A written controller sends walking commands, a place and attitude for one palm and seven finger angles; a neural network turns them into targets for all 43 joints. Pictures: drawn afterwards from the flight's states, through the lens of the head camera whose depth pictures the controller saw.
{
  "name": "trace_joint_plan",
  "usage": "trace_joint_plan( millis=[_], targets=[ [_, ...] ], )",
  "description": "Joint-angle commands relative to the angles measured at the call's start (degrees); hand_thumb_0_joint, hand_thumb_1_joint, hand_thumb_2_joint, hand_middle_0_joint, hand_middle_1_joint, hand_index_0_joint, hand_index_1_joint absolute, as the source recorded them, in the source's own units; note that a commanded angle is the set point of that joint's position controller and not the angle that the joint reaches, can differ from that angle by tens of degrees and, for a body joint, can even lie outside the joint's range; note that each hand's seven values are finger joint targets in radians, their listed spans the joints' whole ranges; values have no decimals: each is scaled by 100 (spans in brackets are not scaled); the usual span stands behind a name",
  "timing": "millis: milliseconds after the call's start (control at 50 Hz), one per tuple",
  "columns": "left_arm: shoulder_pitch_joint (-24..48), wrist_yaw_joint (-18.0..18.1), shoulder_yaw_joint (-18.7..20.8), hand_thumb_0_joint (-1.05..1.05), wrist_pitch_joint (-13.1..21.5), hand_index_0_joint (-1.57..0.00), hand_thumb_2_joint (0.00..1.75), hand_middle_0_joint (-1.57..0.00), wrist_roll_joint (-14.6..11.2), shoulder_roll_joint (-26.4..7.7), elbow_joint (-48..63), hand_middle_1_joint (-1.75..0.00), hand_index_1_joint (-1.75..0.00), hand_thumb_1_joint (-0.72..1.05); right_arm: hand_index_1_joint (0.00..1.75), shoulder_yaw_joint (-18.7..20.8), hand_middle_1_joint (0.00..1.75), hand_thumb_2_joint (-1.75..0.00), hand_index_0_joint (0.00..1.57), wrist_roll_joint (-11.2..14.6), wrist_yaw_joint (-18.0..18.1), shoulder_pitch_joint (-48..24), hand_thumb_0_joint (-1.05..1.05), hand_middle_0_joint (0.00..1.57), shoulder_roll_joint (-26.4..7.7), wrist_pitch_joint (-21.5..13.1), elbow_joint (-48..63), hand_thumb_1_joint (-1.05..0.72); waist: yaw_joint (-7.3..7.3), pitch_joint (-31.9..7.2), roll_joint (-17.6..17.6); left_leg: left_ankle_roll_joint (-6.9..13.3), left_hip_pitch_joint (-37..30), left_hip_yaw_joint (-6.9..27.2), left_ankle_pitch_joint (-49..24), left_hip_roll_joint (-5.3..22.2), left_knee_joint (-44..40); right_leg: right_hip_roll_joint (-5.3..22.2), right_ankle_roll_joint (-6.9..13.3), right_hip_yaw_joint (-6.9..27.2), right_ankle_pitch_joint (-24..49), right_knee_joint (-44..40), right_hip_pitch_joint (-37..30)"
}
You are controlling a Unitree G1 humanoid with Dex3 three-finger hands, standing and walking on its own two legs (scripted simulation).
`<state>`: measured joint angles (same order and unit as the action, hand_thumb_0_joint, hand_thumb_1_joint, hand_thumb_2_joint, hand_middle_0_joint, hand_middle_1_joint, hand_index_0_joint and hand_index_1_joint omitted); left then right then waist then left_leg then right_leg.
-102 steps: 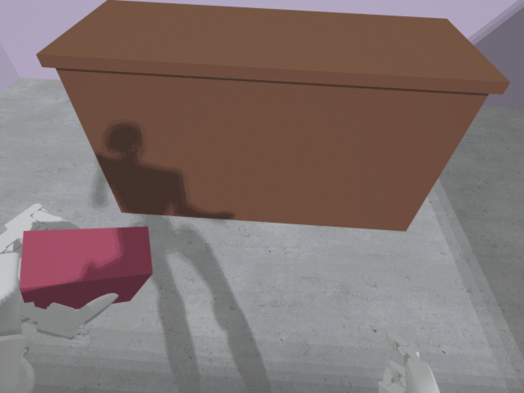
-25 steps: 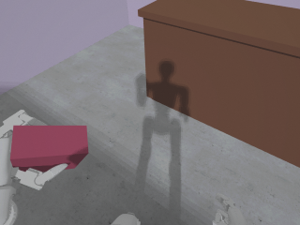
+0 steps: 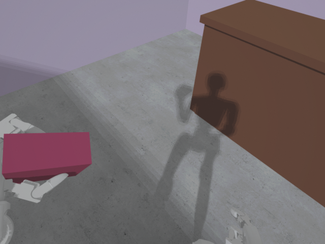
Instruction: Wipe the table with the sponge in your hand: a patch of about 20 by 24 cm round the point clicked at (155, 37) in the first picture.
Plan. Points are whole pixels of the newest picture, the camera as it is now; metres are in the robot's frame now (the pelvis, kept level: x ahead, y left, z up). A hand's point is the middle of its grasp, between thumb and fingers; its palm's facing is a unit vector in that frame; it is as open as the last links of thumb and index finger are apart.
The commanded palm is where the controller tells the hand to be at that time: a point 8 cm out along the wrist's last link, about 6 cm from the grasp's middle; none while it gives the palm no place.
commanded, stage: walk to a spot facing it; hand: left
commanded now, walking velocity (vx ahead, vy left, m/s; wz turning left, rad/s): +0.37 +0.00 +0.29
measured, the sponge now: (59, 158) +0.23 +0.21 +0.17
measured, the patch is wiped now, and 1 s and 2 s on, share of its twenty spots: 0.00 0.00 0.00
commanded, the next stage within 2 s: none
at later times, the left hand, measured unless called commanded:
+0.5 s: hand (54, 135) +0.26 +0.22 +0.19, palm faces +0.54 -0.72 -0.43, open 9.8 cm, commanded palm +0.21 +0.26 +0.19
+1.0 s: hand (79, 100) +0.38 +0.22 +0.17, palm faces +0.61 -0.64 -0.47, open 9.8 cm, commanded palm +0.31 +0.25 +0.19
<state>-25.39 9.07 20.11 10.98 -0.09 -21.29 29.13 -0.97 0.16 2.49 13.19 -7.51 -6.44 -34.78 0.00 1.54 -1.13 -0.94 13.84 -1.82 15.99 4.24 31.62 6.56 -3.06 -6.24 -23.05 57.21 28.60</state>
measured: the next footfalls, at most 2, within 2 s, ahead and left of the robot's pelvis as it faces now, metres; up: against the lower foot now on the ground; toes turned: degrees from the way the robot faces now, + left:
right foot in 0.10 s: +0.12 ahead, -0.13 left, +0.00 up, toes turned -7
left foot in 0.56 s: +0.18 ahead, +0.11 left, +0.00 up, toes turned +19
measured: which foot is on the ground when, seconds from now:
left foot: down 0.00-0.10, up 0.12-0.54, down 0.56-0.86, up 0.88-1.00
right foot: up 0.00-0.08, down 0.10-0.56, up 0.58-0.84, down 0.86-1.00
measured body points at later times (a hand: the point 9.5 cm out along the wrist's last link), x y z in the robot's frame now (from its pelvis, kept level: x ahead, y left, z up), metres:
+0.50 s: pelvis +0.10 -0.04 +0.01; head +0.12 -0.04 +0.46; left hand +0.23 +0.26 +0.21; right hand +0.30 -0.28 -0.07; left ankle +0.13 +0.10 -0.70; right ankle +0.09 -0.13 -0.73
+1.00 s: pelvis +0.24 -0.06 +0.00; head +0.28 -0.08 +0.44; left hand +0.34 +0.25 +0.19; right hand +0.44 -0.24 -0.13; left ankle +0.17 +0.06 -0.64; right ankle +0.29 -0.16 -0.73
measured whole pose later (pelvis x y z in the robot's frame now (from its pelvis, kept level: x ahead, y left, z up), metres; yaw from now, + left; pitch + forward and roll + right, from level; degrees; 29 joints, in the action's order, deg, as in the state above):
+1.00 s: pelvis +0.24 -0.06 +0.00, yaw +17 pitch -1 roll +1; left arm -24.7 7.7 19.4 12.0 -0.2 -18.8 25.6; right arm 0.4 0.1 2.9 10.9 -12.8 -2.3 -39.9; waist -1.0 4.8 3.6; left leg -0.6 29.1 -2.9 23.5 3.9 70.3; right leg 7.1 0.9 -13.0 -17.4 35.9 16.8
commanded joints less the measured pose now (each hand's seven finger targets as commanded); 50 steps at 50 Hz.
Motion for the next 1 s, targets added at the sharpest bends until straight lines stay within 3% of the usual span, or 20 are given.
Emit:
trace_joint_plan(
  millis=[0,40,60,80,100,140,180,240,400,480,500,540,560,600,680,800,820,840,860,980],
  targets=[
    [499,21,516,0,473,-120,130,-120,-89,-750,1190,-160,-160,10,30,311,30,-90,20,-25,124,-512,0,20,-1023,-340,684,-90,-66,-100,1621,975,997,767,1820,942,-1574,-336,-94,-450,187,-1526,-1333],
    [622,28,496,0,349,-120,130,-120,-59,-755,800,-160,-160,10,30,276,30,-90,20,-20,187,-521,0,20,-979,-262,644,-90,-109,-241,1169,725,1289,444,2122,651,-625,-528,-60,-589,178,-2368,-2189],
    [780,23,469,0,306,-120,130,-120,-44,-796,763,-160,-160,10,30,259,30,-90,20,-14,201,-536,0,20,-884,-226,640,-90,-136,-333,461,567,1676,229,2016,371,594,-137,134,58,-399,-3047,-2518],
    [816,52,696,0,232,-120,130,-120,-11,-1117,618,-160,-160,10,30,261,30,-90,20,-11,194,-564,0,20,-758,-175,668,-90,-214,-389,-1321,312,2681,-307,1921,-249,2567,1175,746,2282,-1441,-4040,-2876],
    [957,74,817,0,222,-120,130,-120,-85,-1297,646,-160,-160,10,30,342,30,-90,20,-46,165,-825,0,20,-927,-222,762,-90,-321,-426,-1991,169,3138,119,1722,-414,4047,2164,1224,4162,-1737,-4830,-2687],
    [1008,-13,862,0,351,-120,130,-120,-96,-1327,809,-160,-160,10,30,311,30,-90,20,-74,118,-778,0,20,-953,-148,604,-90,-137,-223,-774,73,3013,490,861,-5,4714,2066,1341,3580,-1707,-4670,-2220],
    [691,-54,746,0,426,-120,130,-120,-76,-1121,778,-160,-160,10,30,244,30,-90,20,-67,106,-794,0,20,-894,0,520,-90,-64,-270,-654,-77,2731,241,294,127,4578,1594,1044,1752,-541,-4441,-2047],
    [659,-17,704,0,460,-120,130,-120,-96,-1076,919,-160,-160,10,30,328,30,-90,20,-26,135,-828,0,20,-973,44,620,-90,-16,-322,-723,-82,2341,17,59,197,3539,1474,994,887,143,-4458,-1980],
    [168,282,741,0,392,-120,130,-120,-157,-958,1344,-160,-160,10,30,401,30,-90,20,-44,155,-604,0,20,-940,7,1024,-90,-257,-576,-675,88,1524,-802,298,-20,764,1448,1195,733,787,-4101,-2650],
    [530,363,595,0,352,-120,130,-120,-148,-890,1430,-160,-160,10,30,413,30,-90,20,-41,233,-394,0,20,-985,62,1020,-90,-66,-651,-355,150,187,-1080,-61,-232,-320,1126,920,256,903,-3099,-2252],
    [625,363,584,0,395,-120,130,-120,-145,-890,1506,-160,-160,10,30,437,30,-90,20,-27,275,-302,0,20,-1037,53,1025,-90,50,-791,128,298,-618,-851,-172,-164,-587,846,709,-24,1296,-2133,-1775],
    [632,329,451,0,523,-120,130,-120,-136,-752,1552,-160,-160,10,30,465,30,-90,20,15,211,-340,0,20,-1162,10,1076,-90,89,-907,2166,1386,-2341,2596,-1761,1819,-1224,-291,155,-285,-861,545,683],
    [617,264,640,0,544,-120,130,-120,-58,-1069,1153,-160,-160,10,30,365,30,-90,20,-11,150,-440,0,20,-1065,-5,968,-90,87,-717,1823,1719,-1905,3239,-1352,2247,-1532,-139,223,346,-1167,1209,1122],
    [556,155,764,0,508,-120,130,-120,-40,-1155,1484,-160,-160,10,30,443,30,-90,20,37,104,-542,0,20,-1025,7,871,-90,58,-476,1536,1793,-1443,2623,-774,2091,-1464,196,133,655,-741,1380,1520],
    [-83,109,733,0,601,-120,130,-120,-115,-856,1923,-160,-160,10,30,401,30,-90,20,28,45,-488,0,20,-951,-218,819,-90,-90,-589,1643,1131,-353,713,-689,1230,-1554,91,57,-38,145,-392,108],
    [211,48,725,0,443,-120,130,-120,-126,-776,762,-160,-160,10,30,367,30,-90,20,15,171,-469,0,20,-921,-160,645,-90,-90,-668,763,623,666,-169,366,738,-23,-394,33,-667,696,-2719,-2337],
    [411,52,756,0,405,-120,130,-120,-86,-881,710,-160,-160,10,30,367,30,-90,20,46,177,-430,0,20,-824,-113,645,-90,-119,-824,-249,456,1281,-493,759,352,1441,264,331,300,106,-3291,-2836],
    [329,77,884,0,299,-120,130,-120,-42,-1132,463,-160,-160,10,30,319,30,-90,20,39,163,-497,0,20,-695,-69,744,-90,-216,-812,-2058,229,2730,-595,1671,-362,3370,1709,1037,2870,-36,-4029,-3394],
    [696,93,997,0,337,-120,130,-120,-147,-1261,654,-160,-160,10,30,351,30,-90,20,0,131,-772,0,20,-915,-126,776,-90,-225,-798,-1740,173,2923,170,1536,-183,4136,2201,1273,3547,-485,-4426,-3100],
    [486,54,846,0,552,-120,130,-120,-93,-1082,1327,-160,-160,10,30,322,30,-90,20,-4,87,-856,0,20,-950,94,642,-90,-49,-427,-689,-19,2088,-41,550,352,2980,1617,1088,739,1151,-4106,-2106]
  ],
)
